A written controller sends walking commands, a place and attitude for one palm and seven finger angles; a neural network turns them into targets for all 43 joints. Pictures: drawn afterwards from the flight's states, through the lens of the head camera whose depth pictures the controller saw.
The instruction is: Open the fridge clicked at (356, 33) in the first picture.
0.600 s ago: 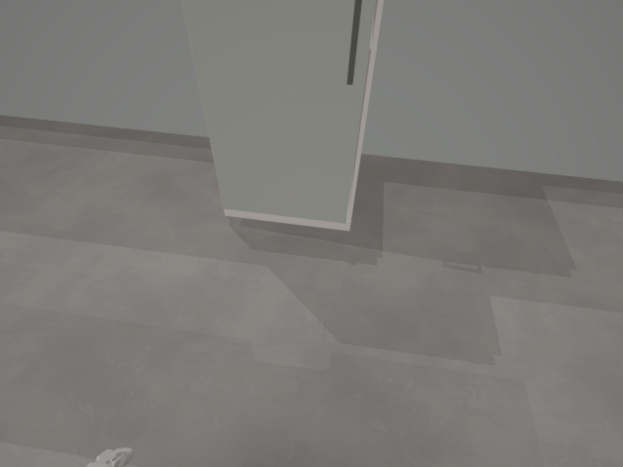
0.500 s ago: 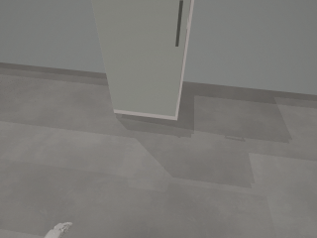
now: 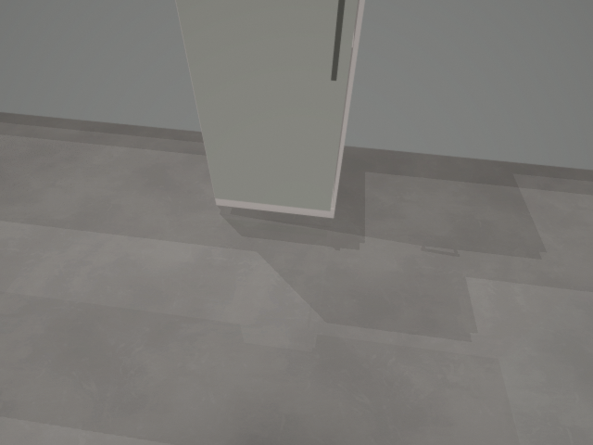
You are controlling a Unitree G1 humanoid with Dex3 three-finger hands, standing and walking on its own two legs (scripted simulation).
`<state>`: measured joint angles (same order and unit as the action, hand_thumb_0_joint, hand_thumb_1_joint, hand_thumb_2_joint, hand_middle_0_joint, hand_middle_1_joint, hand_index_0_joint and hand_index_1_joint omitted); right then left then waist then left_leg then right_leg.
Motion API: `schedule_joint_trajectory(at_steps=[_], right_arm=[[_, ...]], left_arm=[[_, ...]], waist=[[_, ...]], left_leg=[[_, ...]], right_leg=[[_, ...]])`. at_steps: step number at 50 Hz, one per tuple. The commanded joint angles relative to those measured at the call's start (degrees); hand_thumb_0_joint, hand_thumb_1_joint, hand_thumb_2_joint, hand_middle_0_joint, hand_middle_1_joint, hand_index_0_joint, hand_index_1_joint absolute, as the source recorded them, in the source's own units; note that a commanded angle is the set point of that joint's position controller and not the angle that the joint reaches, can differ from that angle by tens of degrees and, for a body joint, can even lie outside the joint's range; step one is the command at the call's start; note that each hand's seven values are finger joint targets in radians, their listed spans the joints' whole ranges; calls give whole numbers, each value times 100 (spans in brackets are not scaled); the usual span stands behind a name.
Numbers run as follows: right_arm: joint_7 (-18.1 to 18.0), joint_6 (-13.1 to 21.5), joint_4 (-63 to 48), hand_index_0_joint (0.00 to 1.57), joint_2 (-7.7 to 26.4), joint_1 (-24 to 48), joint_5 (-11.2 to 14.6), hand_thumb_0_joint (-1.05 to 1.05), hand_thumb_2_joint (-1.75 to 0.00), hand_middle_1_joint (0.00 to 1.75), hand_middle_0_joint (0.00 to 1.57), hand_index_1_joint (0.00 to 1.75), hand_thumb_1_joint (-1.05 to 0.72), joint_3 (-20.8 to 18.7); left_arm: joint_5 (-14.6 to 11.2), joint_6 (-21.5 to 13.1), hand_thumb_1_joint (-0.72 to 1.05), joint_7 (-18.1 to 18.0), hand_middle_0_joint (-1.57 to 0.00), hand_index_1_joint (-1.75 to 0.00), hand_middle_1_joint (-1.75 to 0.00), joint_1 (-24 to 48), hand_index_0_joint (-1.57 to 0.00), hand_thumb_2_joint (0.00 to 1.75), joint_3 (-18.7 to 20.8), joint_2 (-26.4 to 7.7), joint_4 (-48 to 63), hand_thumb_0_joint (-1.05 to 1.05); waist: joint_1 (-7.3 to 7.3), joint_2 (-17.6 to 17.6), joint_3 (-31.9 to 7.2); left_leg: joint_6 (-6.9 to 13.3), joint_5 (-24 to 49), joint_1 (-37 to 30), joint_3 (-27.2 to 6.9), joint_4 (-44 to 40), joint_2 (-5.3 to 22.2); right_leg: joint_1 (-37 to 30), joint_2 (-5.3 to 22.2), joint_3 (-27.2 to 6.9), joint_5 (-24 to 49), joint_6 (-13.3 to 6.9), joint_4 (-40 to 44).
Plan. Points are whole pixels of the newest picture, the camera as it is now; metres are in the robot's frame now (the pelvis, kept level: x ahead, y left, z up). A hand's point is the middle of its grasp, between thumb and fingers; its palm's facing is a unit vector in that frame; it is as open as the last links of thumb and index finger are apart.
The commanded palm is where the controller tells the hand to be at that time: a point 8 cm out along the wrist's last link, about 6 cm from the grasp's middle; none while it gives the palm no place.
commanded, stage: stand and wait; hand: right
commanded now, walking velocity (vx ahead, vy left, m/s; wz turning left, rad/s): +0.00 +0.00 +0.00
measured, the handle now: (338, 37) +1.16 -0.07 +0.07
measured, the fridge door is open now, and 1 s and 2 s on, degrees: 0 0 0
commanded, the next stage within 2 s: look at it before walking up in 0.22 s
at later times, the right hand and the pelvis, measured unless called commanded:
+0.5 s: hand out of the picture +0.07 -0.24 -0.15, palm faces -0.03 +0.95 -0.33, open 7.4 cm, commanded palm none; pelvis -0.01 +0.00 +0.00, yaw +0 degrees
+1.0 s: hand out of the picture +0.07 -0.25 -0.16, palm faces -0.02 +0.94 -0.33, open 7.4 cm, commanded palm none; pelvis +0.00 -0.01 +0.00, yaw +1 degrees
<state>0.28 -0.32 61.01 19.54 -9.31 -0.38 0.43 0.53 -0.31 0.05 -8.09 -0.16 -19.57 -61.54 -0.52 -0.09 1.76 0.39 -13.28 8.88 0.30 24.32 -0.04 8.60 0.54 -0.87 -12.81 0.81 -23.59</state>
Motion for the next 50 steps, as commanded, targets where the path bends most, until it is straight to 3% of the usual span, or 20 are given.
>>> schedule_joint_trajectory(at_steps=[1,18,47,49,50], right_arm=[[-85,169,-393,20,1192,359,-10,0,-90,30,20,30,-90,-246],[-80,161,-275,20,1173,352,-24,0,-90,30,20,30,-90,-228],[-94,191,-237,20,1184,304,-24,0,-90,30,20,30,-90,-213],[-105,69,-92,20,515,-81,-24,0,-90,30,20,30,-90,-84],[-85,16,-95,20,494,-209,-45,0,-90,30,20,30,-90,-98]], left_arm=[[8,-148,90,-82,-20,-30,-30,355,-20,90,221,-1122,356,0],[10,-151,90,-68,-20,-30,-30,281,-20,90,207,-1124,172,0],[-12,-161,90,-76,-20,-30,-30,374,-20,90,206,-1155,156,0],[35,-73,90,-60,-20,-30,-30,17,-20,90,60,-470,14,0],[52,-34,90,-55,-20,-30,-30,-130,-20,90,68,-427,15,0]], waist=[[34,129,-346],[30,75,-144],[42,22,-358],[40,38,-420],[24,134,-339]], left_leg=[[177,456,1,-650,-566,725],[147,119,162,-691,-694,689],[130,958,-97,-619,-634,717],[68,164,5,-664,-588,640],[104,-518,145,-774,-605,597]], right_leg=[[20,556,-454,648,-237,385],[104,577,-488,433,-227,548],[-160,628,-468,982,-217,552],[-218,606,-247,305,-107,389],[-127,574,-176,-316,-108,268]])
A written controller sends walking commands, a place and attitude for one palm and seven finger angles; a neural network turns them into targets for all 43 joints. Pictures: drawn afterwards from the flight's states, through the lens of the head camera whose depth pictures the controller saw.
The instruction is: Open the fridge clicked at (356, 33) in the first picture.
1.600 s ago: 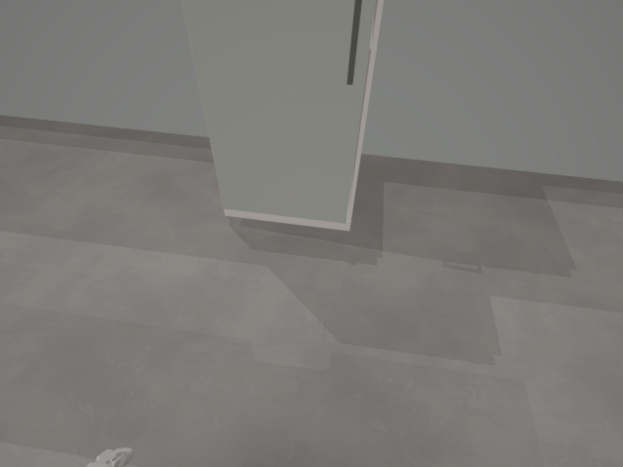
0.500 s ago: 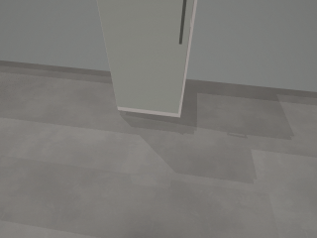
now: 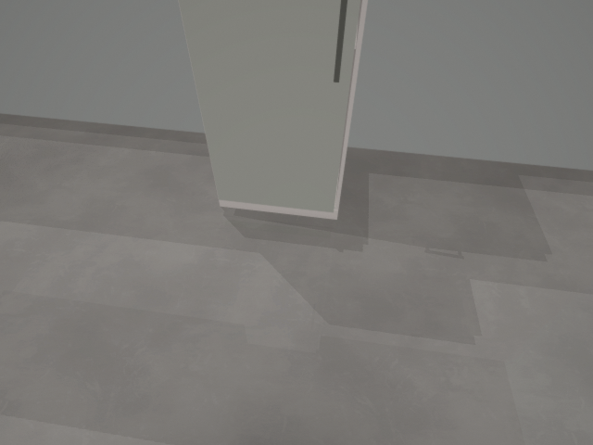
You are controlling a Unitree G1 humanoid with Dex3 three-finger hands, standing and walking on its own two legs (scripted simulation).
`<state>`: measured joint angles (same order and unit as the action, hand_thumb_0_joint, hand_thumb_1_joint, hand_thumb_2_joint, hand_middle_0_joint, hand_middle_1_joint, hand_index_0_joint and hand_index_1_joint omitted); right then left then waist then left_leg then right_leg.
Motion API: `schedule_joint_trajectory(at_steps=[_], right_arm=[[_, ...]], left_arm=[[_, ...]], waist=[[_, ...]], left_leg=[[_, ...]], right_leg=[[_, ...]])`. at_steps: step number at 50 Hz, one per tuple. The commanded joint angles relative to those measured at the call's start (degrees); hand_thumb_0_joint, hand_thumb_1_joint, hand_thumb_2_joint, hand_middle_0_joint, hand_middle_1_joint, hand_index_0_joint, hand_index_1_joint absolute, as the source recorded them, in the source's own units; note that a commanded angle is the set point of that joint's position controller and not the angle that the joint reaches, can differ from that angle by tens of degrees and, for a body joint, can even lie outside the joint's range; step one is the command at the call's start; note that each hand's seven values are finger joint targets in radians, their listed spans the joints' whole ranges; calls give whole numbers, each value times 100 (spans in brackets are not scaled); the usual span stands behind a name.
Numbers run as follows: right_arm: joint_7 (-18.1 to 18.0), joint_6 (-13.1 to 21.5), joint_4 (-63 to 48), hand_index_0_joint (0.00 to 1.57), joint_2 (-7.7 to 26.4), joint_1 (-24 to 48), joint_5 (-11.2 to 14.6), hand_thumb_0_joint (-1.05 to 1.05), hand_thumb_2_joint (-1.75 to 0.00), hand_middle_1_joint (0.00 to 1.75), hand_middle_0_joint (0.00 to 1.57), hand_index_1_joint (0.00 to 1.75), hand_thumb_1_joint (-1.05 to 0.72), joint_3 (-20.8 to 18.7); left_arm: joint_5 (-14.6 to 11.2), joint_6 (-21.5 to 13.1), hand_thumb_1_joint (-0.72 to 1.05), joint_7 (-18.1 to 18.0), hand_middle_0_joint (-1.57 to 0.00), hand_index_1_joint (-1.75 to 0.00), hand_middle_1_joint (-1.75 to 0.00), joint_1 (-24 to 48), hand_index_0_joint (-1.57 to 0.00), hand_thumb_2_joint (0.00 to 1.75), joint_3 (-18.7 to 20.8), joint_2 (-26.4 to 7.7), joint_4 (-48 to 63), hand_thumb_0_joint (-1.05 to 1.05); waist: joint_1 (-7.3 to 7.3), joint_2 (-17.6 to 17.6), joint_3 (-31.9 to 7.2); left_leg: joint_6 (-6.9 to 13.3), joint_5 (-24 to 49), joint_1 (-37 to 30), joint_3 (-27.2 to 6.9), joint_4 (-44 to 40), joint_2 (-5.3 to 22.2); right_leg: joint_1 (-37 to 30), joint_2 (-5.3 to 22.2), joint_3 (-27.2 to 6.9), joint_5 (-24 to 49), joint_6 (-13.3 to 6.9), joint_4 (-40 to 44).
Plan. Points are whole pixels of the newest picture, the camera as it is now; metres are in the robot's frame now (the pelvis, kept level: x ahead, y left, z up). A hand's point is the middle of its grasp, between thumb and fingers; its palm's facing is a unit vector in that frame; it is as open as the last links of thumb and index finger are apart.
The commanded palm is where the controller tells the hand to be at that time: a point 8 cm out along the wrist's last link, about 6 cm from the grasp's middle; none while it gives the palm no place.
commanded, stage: walk to a spot facing it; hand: right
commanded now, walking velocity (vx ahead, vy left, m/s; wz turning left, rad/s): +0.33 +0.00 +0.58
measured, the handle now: (340, 39) +1.16 -0.08 +0.07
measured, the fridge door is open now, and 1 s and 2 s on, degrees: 0 0 0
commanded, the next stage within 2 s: turn to face it in 1.34 s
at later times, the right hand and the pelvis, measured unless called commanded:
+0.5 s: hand out of the picture +0.13 -0.14 -0.18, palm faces -0.12 +0.97 -0.19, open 7.4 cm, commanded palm none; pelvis +0.11 +0.04 -0.01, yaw +12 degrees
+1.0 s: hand (389, 301) +0.44 -0.17 -0.19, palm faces -0.34 +0.93 -0.16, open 7.4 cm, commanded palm none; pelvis +0.34 +0.00 +0.00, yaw +25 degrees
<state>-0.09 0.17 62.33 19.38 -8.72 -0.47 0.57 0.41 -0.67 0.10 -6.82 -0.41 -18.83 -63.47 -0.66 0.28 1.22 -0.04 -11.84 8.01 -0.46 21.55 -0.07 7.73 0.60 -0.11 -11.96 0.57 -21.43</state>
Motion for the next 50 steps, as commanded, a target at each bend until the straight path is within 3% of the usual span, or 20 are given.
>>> schedule_joint_trajectory(at_steps=[1,7,8,10,13,15,16,17,18,20,24,34,36,37,38,39,40,43,46,50], right_arm=[[-10,-73,-258,20,548,-312,-52,0,-90,30,20,30,-90,-147],[148,-69,-717,20,371,-492,-84,0,-90,30,20,30,-90,-323],[170,-24,-814,20,212,-424,-80,0,-90,30,20,30,-90,-324],[207,42,-1078,20,91,-4,-70,0,-90,30,20,30,-90,-351],[252,118,-1072,20,-132,-176,-63,0,-90,30,20,30,-90,-397],[268,131,-634,20,-180,-1466,-86,0,-90,30,20,30,-90,-462],[188,204,-360,20,327,-2394,-136,0,-90,30,20,30,-90,-582],[79,270,-211,20,810,-2960,-79,0,-90,30,20,30,-90,-665],[-5,278,-239,20,747,-2887,-15,0,-90,30,20,30,-90,-652],[-29,293,-450,20,391,-2120,-26,0,-90,30,20,30,-90,-576],[-45,352,-549,20,-3,-1530,-102,0,-90,30,20,30,-90,-451],[-98,396,-285,20,-58,-1825,-123,0,-90,30,20,30,-90,-470],[-91,375,-304,20,22,-1678,-115,0,-90,30,20,30,-90,-515],[-85,369,-330,20,15,-1561,-90,0,-90,30,20,30,-90,-537],[-59,366,-362,20,-145,-1593,-53,0,-90,30,20,30,-90,-527],[9,334,-452,20,-491,-1915,21,0,-90,30,20,30,-90,-513],[18,361,-629,20,-501,-1635,-21,0,-90,30,20,30,-90,-469],[115,260,-661,20,-448,-817,-115,0,-90,30,20,30,-90,-571],[190,30,-564,20,-754,-1172,-164,0,-90,30,20,30,-90,-549],[196,-144,-692,20,-815,-1095,-181,0,-90,30,20,30,-90,-610]], left_arm=[[81,20,90,-55,-20,-30,-30,-293,-20,90,123,-532,235,0],[91,-48,90,-84,-20,-30,-30,-783,-20,90,361,-839,467,0],[82,-98,90,-105,-20,-30,-30,-981,-20,90,419,-944,465,0],[65,-202,90,-114,-20,-30,-30,-1268,-20,90,494,-933,445,0],[117,-256,90,-136,-20,-30,-30,-1114,-20,90,458,-698,478,0],[108,-240,90,-120,-20,-30,-30,-602,-20,90,431,-584,582,0],[22,-245,90,-67,-20,-30,-30,-500,-20,90,365,-252,747,0],[19,-301,90,-25,-20,-30,-30,-144,-20,90,266,74,1096,0],[46,-327,90,-25,-20,-30,-30,-52,-20,90,324,-92,1132,0],[51,-326,90,-1,-20,-30,-30,-25,-20,90,375,25,962,0],[109,-127,90,55,-20,-30,-30,-479,-20,90,397,310,772,0],[54,-266,90,158,-20,-30,-30,309,-20,90,382,550,1251,0],[56,-328,90,116,-20,-30,-30,-71,-20,90,417,469,1162,0],[73,-367,90,56,-20,-30,-30,-705,-20,90,447,332,950,0],[99,-401,90,-29,-20,-30,-30,-1551,-20,90,537,-29,706,0],[193,-431,90,-88,-20,-30,-30,-2261,-20,90,717,-747,559,0],[114,-357,90,-105,-20,-30,-30,-2525,-20,90,695,-891,542,0],[105,-431,90,-136,-20,-30,-30,-1350,-20,90,445,138,724,0],[77,-531,90,-163,-20,-30,-30,-1182,-20,90,376,419,659,0],[32,-540,90,-224,-20,-30,-30,-1332,-20,90,353,557,599,0]], waist=[[38,117,-48],[167,-514,714],[253,-927,674],[399,-1082,615],[191,-883,534],[-494,-293,104],[-856,1189,-241],[-936,2335,-146],[-824,1558,-222],[-499,529,181],[34,316,570],[-187,700,488],[3,632,337],[298,458,72],[597,-80,-463],[710,-1747,-1227],[741,-1914,-1216],[340,-596,279],[-50,-535,236],[-144,-744,279]], left_leg=[[194,-1242,454,-805,-372,577],[299,-1941,1933,-595,904,-26],[218,-1487,2233,-171,1655,-225],[91,-1795,2944,50,2542,120],[97,-1759,2187,216,2126,361],[165,-526,51,630,988,32],[459,-974,-1176,-762,83,796],[996,-486,-1448,-3320,-857,2066],[1306,-176,-1607,-3505,-871,2172],[1370,-758,-711,-2905,-840,1952],[1111,-411,558,-1665,-1130,1430],[951,858,-55,-1122,-773,1206],[856,1246,113,-1045,-316,1109],[731,1661,323,-837,403,853],[558,1536,941,-663,1638,566],[248,-794,2212,101,3563,-207],[221,-2113,2725,-73,4801,-223],[146,-848,2936,-177,5532,536],[3,-232,2504,5,5288,592],[-119,406,2962,161,5117,542]], right_leg=[[147,545,-204,-981,-100,36],[128,1190,-921,-2578,-554,399],[-178,1618,-1378,-2396,-779,698],[-844,2195,-1562,-1088,-1199,839],[-461,2057,-650,504,-977,293],[748,1421,387,246,-472,-1224],[1999,779,1006,-424,-141,-3027],[3288,134,893,-2091,55,-4466],[3506,346,245,-1930,-29,-4894],[3379,711,130,-1158,-24,-4955],[2766,760,237,-379,174,-4321],[2207,546,500,22,119,-1916],[1306,324,684,-33,59,-1315],[400,220,693,162,15,-876],[-1055,563,321,182,-102,-666],[-2315,2310,-1836,-29,-614,-240],[-2121,2960,-2753,-414,-926,511],[-79,2459,-1319,-55,-697,872],[446,1951,156,805,-400,863],[188,1697,1009,2372,-124,757]])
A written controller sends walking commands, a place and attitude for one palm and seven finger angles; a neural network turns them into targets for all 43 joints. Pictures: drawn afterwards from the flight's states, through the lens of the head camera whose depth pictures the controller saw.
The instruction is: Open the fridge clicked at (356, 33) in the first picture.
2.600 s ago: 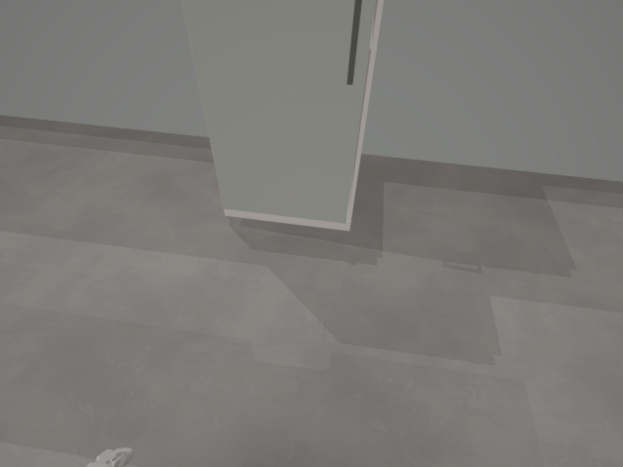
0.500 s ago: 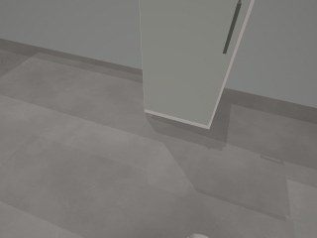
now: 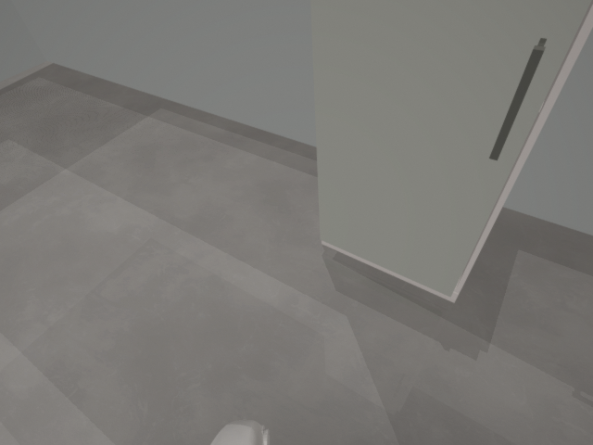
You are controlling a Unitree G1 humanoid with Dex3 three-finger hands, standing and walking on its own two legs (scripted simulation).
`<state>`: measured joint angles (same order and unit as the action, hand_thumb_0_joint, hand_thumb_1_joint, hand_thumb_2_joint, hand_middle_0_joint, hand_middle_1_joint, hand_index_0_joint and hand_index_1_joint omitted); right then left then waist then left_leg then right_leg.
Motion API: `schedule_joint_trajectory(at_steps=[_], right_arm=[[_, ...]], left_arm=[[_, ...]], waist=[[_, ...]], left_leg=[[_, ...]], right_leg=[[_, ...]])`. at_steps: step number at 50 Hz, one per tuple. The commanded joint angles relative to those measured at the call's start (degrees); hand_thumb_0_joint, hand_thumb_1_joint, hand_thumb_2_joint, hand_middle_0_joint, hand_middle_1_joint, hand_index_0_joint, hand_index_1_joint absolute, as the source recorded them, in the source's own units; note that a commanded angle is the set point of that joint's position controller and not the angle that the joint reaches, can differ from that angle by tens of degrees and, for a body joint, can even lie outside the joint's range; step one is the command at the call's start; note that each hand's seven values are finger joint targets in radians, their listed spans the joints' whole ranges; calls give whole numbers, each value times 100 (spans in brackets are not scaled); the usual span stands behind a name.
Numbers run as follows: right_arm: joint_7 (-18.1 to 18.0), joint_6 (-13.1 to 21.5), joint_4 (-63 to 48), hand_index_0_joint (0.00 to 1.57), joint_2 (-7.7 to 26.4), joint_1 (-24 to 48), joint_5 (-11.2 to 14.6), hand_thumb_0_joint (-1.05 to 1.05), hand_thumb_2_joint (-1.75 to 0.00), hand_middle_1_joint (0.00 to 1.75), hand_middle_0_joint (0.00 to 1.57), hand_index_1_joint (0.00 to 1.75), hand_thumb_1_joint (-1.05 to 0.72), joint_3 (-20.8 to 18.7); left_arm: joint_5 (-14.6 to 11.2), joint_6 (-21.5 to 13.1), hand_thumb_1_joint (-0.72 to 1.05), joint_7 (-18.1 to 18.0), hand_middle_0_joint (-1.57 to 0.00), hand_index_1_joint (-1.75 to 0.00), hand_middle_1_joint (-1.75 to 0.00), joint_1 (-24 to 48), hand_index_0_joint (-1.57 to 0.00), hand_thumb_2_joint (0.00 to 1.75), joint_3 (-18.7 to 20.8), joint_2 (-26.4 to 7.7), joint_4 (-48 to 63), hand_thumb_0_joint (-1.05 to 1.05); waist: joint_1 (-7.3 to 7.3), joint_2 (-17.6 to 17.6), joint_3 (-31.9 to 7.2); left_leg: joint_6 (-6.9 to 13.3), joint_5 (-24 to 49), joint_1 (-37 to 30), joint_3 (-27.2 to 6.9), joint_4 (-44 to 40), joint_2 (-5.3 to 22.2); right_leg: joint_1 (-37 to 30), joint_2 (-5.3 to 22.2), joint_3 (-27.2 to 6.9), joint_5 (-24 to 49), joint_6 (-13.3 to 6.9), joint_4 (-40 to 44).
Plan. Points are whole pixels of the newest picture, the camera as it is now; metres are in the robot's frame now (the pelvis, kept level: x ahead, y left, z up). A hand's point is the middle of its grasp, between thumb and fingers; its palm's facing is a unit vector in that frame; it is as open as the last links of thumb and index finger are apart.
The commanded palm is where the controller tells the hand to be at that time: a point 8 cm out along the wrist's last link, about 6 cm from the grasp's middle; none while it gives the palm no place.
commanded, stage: walk to a spot facing it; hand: right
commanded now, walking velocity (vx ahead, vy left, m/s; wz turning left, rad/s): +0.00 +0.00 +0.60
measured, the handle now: (516, 104) +0.72 -0.42 +0.07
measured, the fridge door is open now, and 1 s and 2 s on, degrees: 0 0 0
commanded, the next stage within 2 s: turn to face it in 0.34 s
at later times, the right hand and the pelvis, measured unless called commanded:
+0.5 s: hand (397, 377) +0.27 -0.15 -0.18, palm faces -0.21 +0.95 -0.22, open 7.4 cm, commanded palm none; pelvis +0.14 +0.01 -0.02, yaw +14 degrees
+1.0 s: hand (450, 388) +0.25 -0.23 -0.17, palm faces +0.00 +0.97 -0.22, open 7.4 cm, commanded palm none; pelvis +0.18 -0.03 +0.00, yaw +3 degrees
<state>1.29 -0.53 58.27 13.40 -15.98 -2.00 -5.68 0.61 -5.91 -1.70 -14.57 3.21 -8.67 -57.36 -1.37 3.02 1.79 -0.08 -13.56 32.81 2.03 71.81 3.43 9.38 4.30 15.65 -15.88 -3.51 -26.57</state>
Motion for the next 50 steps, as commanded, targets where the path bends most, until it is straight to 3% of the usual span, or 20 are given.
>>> schedule_joint_trajectory(at_steps=[1,10,13,15,16,17,18,19,20,22,25,30,35,36,38,39,40,42,45,50], right_arm=[[63,-97,-342,20,-208,-249,-30,0,-90,30,20,30,-90,17],[49,-141,-849,20,-104,1108,33,0,-90,30,20,30,-90,105],[20,-95,-923,20,-31,980,29,0,-90,30,20,30,-90,91],[-20,-16,-824,20,178,376,14,0,-90,30,20,30,-90,39],[-36,82,-700,20,370,-173,-6,0,-90,30,20,30,-90,-21],[-80,183,-549,20,888,-763,-28,0,-90,30,20,30,-90,-124],[-172,196,-478,20,1351,-1039,114,0,-90,30,20,30,-90,-215],[-265,130,-524,20,1372,-914,192,0,-90,30,20,30,-90,-203],[-311,68,-636,20,1054,-441,192,0,-90,30,20,30,-90,-146],[-326,70,-841,20,809,243,170,0,-90,30,20,30,-90,-44],[-356,129,-846,20,558,709,45,0,-90,30,20,30,-90,83],[-294,143,-624,20,450,531,23,0,-90,30,20,30,-90,172],[-307,38,-494,20,528,266,86,0,-90,30,20,30,-90,116],[-306,0,-543,20,455,243,120,0,-90,30,20,30,-90,119],[-288,-51,-741,20,95,248,159,0,-90,30,20,30,-90,166],[-300,-67,-800,20,214,494,104,0,-90,30,20,30,-90,138],[-305,-89,-767,20,240,539,80,0,-90,30,20,30,-90,97],[-253,-59,-753,20,287,567,91,0,-90,30,20,30,-90,43],[-223,-41,-740,20,222,582,134,0,-90,30,20,30,-90,64],[-238,-65,-912,20,214,940,162,0,-90,30,20,30,-90,66]], left_arm=[[12,-7,90,-45,-20,-30,-30,-596,-20,90,-14,-509,-19,0],[85,247,90,-58,-20,-30,-30,-1071,-20,90,66,-830,-175,0],[85,315,90,-52,-20,-30,-30,-988,-20,90,125,-992,-124,0],[52,355,90,-13,-20,-30,-30,-803,-20,90,193,-1157,3,0],[21,363,90,15,-20,-30,-30,-705,-20,90,195,-1183,102,0],[-75,399,90,72,-20,-30,-30,-802,-20,90,158,-1024,257,0],[-95,386,90,59,-20,-30,-30,-641,-20,90,105,-663,494,0],[-97,448,90,-20,-20,-30,-30,-317,-20,90,94,-762,616,0],[-67,504,90,-5,-20,-30,-30,-96,-20,90,109,-635,649,0],[21,646,90,17,-20,-30,-30,-40,-20,90,81,-614,542,0],[68,794,90,33,-20,-30,-30,-759,-20,90,19,-420,193,0],[23,707,90,106,-20,-30,-30,-600,-20,90,-63,-310,144,0],[18,636,90,135,-20,-30,-30,-226,-20,90,-60,-433,241,0],[25,619,90,152,-20,-30,-30,-411,-20,90,-29,-602,223,0],[112,620,90,134,-20,-30,-30,-417,-20,90,113,-1309,374,0],[138,627,90,84,-20,-30,-30,-364,-20,90,128,-1303,363,0],[126,599,90,49,-20,-30,-30,-290,-20,90,115,-1228,340,0],[103,582,90,21,-20,-30,-30,-117,-20,90,90,-1121,420,0],[77,577,90,17,-20,-30,-30,-130,-20,90,162,-1247,483,0],[77,633,90,48,-20,-30,-30,-407,-20,90,268,-1358,436,0]], waist=[[-65,-1051,271],[340,-951,485],[215,-1011,204],[-85,-994,-243],[-391,-793,-601],[-596,267,-1283],[-521,1128,-1725],[-526,529,-1705],[-341,-17,-938],[14,-57,-435],[500,-31,-312],[325,440,-317],[153,279,-45],[211,-294,-71],[204,-2186,248],[284,-1883,287],[206,-2102,301],[152,-1389,112],[206,-1007,-419],[442,-1080,-657]], left_leg=[[-143,639,573,-37,-75,188],[-70,200,484,556,-2307,10],[120,-160,-51,662,-2815,-187],[244,-199,-983,785,-3261,-424],[328,341,-2061,657,-3929,-391],[846,2854,-3852,-741,-4190,662],[1721,6174,-4624,-3031,-4293,2084],[1943,5698,-4378,-2609,-4449,2075],[1719,4813,-3657,-2107,-4585,1733],[1304,3005,-2194,-1789,-5111,1366],[1024,2030,-1144,-989,-5399,987],[880,220,-1281,-499,-5596,740],[589,568,-1532,-280,-4865,1000],[351,262,-1312,-51,-4366,869],[-261,-1708,-606,555,-2598,-74],[-217,-1936,-610,171,-1719,-56],[-215,-1745,-419,-51,-1325,54],[-245,-1286,-163,-182,-927,45],[-357,-1091,-215,-129,-1173,-17],[-450,-1241,-296,-167,-1821,-119]], right_leg=[[-30,1318,-446,3173,283,1206],[-1125,1588,-57,4400,-202,613],[-1375,1729,112,5279,-217,-13],[-1302,1697,216,5792,-87,-1057],[-782,1594,226,5278,113,-2133],[756,1023,289,2557,470,-3928],[2316,-87,-221,-2028,841,-5724],[2332,145,-1313,-1988,706,-5736],[2448,353,-1356,-1473,682,-5537],[2099,496,-1490,-972,743,-5039],[1405,318,-1450,-616,702,-4312],[940,104,-1271,-444,578,-2402],[423,-23,-1124,123,590,-591],[117,156,-1437,654,518,-50],[532,1811,-3723,2114,-460,1075],[767,1794,-3883,1900,-737,1299],[816,1548,-3738,1860,-698,1307],[377,1252,-3273,2293,-625,989],[-226,968,-2889,2795,-574,712],[-589,936,-3265,2777,-662,616]])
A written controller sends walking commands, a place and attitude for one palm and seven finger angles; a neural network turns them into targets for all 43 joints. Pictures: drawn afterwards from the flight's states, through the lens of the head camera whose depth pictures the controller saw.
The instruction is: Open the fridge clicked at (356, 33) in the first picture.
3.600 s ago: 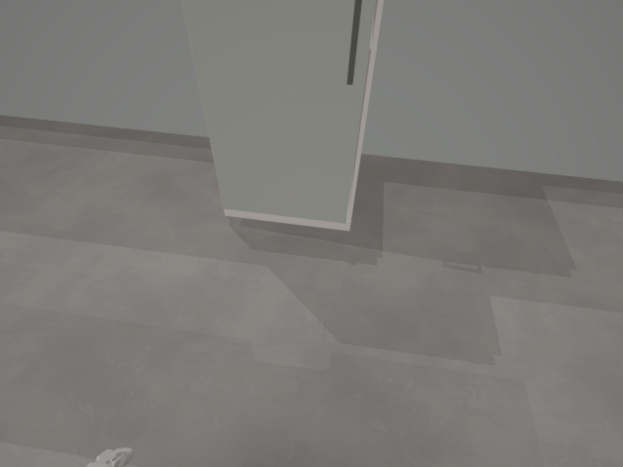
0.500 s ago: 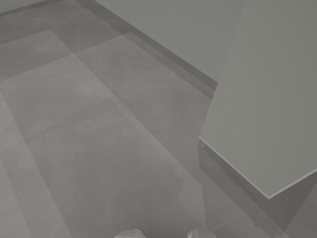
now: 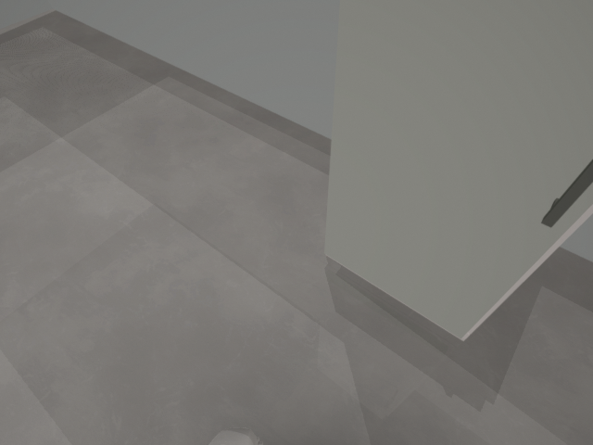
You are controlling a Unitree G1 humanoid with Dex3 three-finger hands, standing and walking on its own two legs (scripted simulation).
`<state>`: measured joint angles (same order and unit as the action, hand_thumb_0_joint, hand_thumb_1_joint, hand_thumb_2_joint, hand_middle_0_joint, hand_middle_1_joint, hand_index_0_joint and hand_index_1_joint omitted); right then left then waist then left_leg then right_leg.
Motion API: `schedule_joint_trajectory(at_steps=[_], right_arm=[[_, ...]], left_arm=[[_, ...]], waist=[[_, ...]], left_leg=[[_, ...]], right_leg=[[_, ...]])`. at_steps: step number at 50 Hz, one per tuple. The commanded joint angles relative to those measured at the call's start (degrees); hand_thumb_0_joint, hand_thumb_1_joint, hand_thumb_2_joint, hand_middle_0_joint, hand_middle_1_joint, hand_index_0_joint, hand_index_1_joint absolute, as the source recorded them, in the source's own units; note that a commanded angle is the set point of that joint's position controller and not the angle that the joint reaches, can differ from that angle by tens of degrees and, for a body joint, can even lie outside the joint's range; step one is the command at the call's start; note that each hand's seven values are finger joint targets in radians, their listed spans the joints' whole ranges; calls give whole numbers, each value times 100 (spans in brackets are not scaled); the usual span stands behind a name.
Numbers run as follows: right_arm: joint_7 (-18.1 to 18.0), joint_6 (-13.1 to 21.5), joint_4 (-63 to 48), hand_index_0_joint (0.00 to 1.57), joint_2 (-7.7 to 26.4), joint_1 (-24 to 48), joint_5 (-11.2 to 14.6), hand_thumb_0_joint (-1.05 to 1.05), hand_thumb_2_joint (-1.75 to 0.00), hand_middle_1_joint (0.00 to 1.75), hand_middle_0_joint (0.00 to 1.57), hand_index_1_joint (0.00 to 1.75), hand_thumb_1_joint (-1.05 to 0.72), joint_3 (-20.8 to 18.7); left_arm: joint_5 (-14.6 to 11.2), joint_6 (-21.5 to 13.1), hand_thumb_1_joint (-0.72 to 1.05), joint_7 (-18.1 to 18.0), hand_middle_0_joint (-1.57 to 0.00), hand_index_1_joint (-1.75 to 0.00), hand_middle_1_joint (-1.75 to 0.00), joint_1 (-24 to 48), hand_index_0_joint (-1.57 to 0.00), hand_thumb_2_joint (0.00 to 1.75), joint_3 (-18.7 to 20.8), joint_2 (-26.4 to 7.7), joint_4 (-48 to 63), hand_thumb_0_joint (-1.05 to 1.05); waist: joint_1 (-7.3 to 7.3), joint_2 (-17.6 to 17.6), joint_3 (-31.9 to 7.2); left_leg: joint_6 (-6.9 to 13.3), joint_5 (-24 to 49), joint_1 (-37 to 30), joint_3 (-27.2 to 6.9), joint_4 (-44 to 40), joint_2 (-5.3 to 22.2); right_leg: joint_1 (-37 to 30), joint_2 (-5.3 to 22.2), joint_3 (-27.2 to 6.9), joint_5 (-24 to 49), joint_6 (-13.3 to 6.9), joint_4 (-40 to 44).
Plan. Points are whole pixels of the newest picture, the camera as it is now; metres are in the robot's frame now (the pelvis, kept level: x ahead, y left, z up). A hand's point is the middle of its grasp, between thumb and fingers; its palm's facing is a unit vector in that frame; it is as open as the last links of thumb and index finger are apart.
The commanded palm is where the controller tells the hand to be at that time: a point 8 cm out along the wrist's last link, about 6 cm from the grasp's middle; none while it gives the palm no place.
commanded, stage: turn to face it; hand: right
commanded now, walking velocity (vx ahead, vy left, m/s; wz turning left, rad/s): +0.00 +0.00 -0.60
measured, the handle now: (591, 167) +0.51 -0.42 +0.07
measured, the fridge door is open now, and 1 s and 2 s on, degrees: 0 0 0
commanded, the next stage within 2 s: take the last steps up to it in 0.88 s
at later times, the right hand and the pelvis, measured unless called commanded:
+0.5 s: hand out of the picture -0.01 -0.16 -0.16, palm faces +0.34 +0.91 -0.25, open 7.4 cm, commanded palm none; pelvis -0.03 +0.05 -0.01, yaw -20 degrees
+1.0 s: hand out of the picture -0.06 -0.19 -0.16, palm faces +0.52 +0.81 -0.28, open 7.4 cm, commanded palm none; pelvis -0.02 +0.03 -0.01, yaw -30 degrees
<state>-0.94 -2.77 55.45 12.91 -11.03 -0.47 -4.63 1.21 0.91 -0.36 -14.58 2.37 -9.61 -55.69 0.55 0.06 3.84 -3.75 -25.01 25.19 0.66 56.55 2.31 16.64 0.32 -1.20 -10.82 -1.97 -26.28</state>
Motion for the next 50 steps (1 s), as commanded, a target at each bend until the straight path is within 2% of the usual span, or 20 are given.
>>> schedule_joint_trajectory(at_steps=[1,6,8,9,10,11,14,16,20,25,28,29,30,31,32,34,37,45,48,50], right_arm=[[-22,154,-659,20,248,443,18,0,-90,30,20,30,-90,-32],[-58,169,-609,20,346,19,72,0,-90,30,20,30,-90,-32],[-94,225,-524,20,582,-409,51,0,-90,30,20,30,-90,-90],[-136,267,-524,20,1064,-579,-41,0,-90,30,20,30,-90,-181],[-149,259,-634,20,1501,-420,-93,0,-90,30,20,30,-90,-220],[-160,227,-750,20,1370,-202,-61,0,-90,30,20,30,-90,-168],[-124,270,-911,20,846,596,-67,0,-90,30,20,30,-90,-33],[-124,306,-927,20,783,499,-83,0,-90,30,20,30,-90,-2],[-111,282,-762,20,929,-141,-100,0,-90,30,20,30,-90,-30],[-93,257,-683,20,1214,-404,-155,0,-90,30,20,30,-90,-118],[-67,224,-631,20,1277,-330,-103,0,-90,30,20,30,-90,-143],[-49,199,-639,20,1184,-287,-50,0,-90,30,20,30,-90,-127],[-18,177,-788,20,850,-333,-8,0,-90,30,20,30,-90,-76],[-16,149,-1005,20,527,-17,-24,0,-90,30,20,30,-90,68],[-46,88,-987,20,703,132,-55,0,-90,30,20,30,-90,31],[-34,71,-769,20,614,207,-53,0,-90,30,20,30,-90,0],[33,76,-533,20,614,-109,-33,0,-90,30,20,30,-90,1],[-3,72,-551,20,449,53,1,0,-90,30,20,30,-90,86],[-25,141,-470,20,401,-239,26,0,-90,30,20,30,-90,87],[-31,258,-280,20,456,-702,-1,0,-90,30,20,30,-90,72]], left_arm=[[27,-35,90,-76,-20,-30,-30,-389,-20,90,374,-1317,293,0],[29,57,90,-23,-20,-30,-30,54,-20,90,461,-1433,476,0],[-34,87,90,15,-20,-30,-30,251,-20,90,468,-1301,570,0],[-87,101,90,54,-20,-30,-30,223,-20,90,429,-956,659,0],[-46,109,90,51,-20,-30,-30,327,-20,90,404,-778,830,0],[22,143,90,63,-20,-30,-30,438,-20,90,466,-1045,811,0],[46,279,90,174,-20,-30,-30,201,-20,90,466,-980,519,0],[21,268,90,211,-20,-30,-30,130,-20,90,421,-887,491,0],[3,277,90,223,-20,-30,-30,723,-20,90,370,-869,680,0],[-47,171,90,211,-20,-30,-30,1016,-20,90,252,-783,833,0],[-48,100,90,175,-20,-30,-30,523,-20,90,249,-870,737,0],[-37,48,90,173,-20,-30,-30,182,-20,90,298,-1090,647,0],[2,-19,90,141,-20,-30,-30,-87,-20,90,437,-1729,647,0],[-48,-7,90,85,-20,-30,-30,-439,-20,90,519,-2138,569,0],[-24,32,90,60,-20,-30,-30,-478,-20,90,474,-2018,489,0],[5,-20,90,-60,-20,-30,-30,31,-20,90,366,-1621,520,0],[-19,-56,90,-81,-20,-30,-30,418,-20,90,256,-1378,617,0],[12,-6,90,-62,-20,-30,-30,255,-20,90,265,-1353,451,0],[21,19,90,-52,-20,-30,-30,445,-20,90,271,-1337,466,0],[-22,3,90,-35,-20,-30,-30,471,-20,90,244,-1184,388,0]], waist=[[252,-891,-921],[31,-1056,-999],[-200,-657,-1074],[-308,612,-1044],[-321,1798,-762],[-259,1133,-544],[192,1066,93],[202,1029,74],[-168,1088,45],[-350,1226,-316],[-96,1076,-686],[109,584,-954],[255,-964,-1260],[435,-1906,-1271],[422,-1116,-1174],[242,-1288,-823],[15,-953,-679],[81,-890,-491],[-63,-987,-465],[-274,-581,-678]], left_leg=[[-86,-143,392,-57,-491,-16],[0,252,-846,20,-2058,-256],[68,1265,-2101,-9,-3518,-51],[397,872,-2942,-1080,-4184,1187],[1029,1317,-2522,-2309,-4344,2546],[1247,1239,-1577,-1961,-4299,2619],[936,1337,-851,-643,-4097,1616],[891,1938,-1079,-113,-3913,1491],[990,2242,-1582,27,-3841,1654],[1102,3497,-1983,170,-3286,1908],[723,3665,-1856,589,-2578,1738],[447,3300,-1468,838,-1878,1574],[32,1355,-131,1058,-620,918],[-177,-1361,837,653,303,434],[-51,-1211,680,244,749,571],[-93,-488,915,44,1018,543],[-143,105,635,108,921,424],[-116,1,-115,203,-812,188],[-29,345,-764,282,-1768,27],[9,1471,-1768,298,-3112,52]], right_leg=[[-1311,1328,-1678,2275,-832,557],[-559,1051,-1970,2036,-667,331],[313,626,-1776,1040,-233,-49],[1500,53,-1052,-554,187,-1040],[2162,-487,-117,-2182,513,-2450],[1852,-146,-365,-2155,411,-3451],[1702,145,-100,-1145,517,-4469],[1679,184,121,-982,595,-4324],[1587,229,384,-1203,676,-3471],[863,194,683,-1622,581,-1914],[-129,58,867,-635,471,-525],[-950,180,674,251,385,241],[-2062,1469,-939,1862,-109,542],[-2197,2454,-2035,4342,-839,466],[-1852,2500,-1486,3954,-1078,330],[-1586,1834,-1110,3773,-834,356],[-1324,1356,-517,3457,-610,404],[-1026,1369,-862,2629,-767,527],[-685,1280,-1040,2383,-679,324],[-290,974,-859,1365,-353,-123]])
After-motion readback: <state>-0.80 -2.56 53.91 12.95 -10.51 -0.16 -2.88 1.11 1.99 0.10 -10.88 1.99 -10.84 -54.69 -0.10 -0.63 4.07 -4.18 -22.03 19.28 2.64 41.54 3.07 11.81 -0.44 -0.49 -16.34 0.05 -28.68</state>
